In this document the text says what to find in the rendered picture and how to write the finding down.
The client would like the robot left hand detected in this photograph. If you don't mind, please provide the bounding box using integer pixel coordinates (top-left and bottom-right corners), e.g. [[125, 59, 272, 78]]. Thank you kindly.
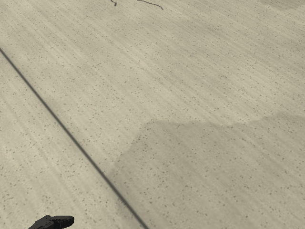
[[29, 215, 74, 229]]

